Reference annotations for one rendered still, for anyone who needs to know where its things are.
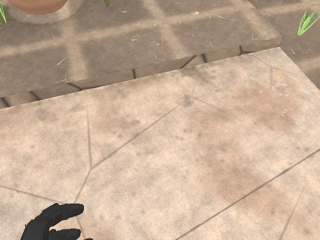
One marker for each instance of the robot left hand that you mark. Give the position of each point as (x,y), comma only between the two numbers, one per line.
(38,229)

